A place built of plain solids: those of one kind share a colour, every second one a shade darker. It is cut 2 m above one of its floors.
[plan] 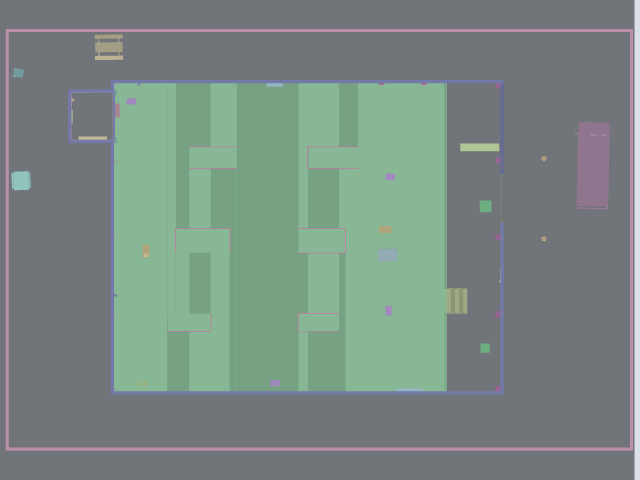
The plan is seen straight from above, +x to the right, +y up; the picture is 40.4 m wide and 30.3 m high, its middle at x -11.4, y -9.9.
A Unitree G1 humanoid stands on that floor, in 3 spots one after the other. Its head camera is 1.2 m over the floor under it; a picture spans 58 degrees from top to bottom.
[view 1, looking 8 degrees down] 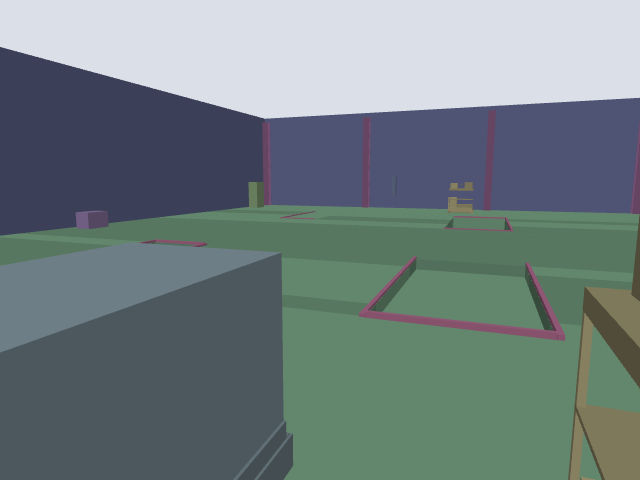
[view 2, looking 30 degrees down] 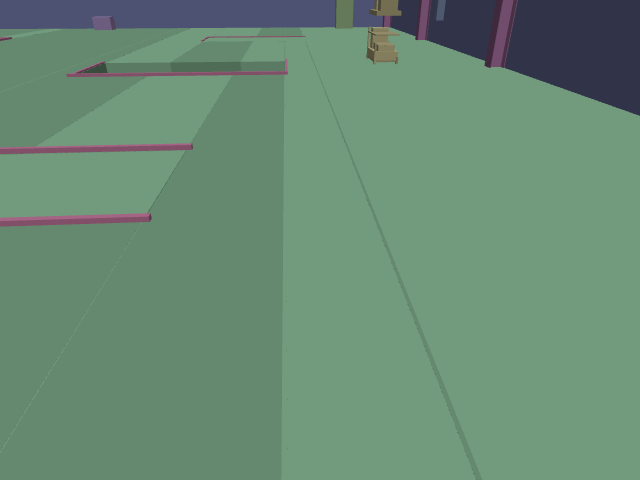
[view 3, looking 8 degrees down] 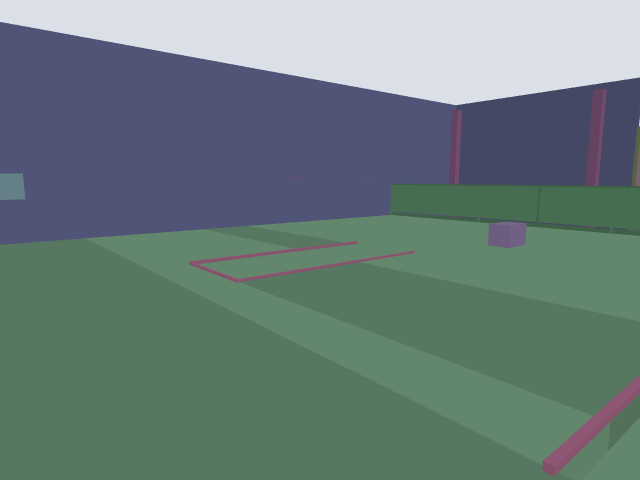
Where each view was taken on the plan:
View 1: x -6.20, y -9.75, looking -159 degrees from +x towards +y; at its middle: raised_floor_bank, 8.63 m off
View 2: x -20.55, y -1.65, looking -94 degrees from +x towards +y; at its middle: raised_floor_bank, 2.40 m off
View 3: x -14.55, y -9.85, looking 51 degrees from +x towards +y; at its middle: raised_floor_bank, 8.61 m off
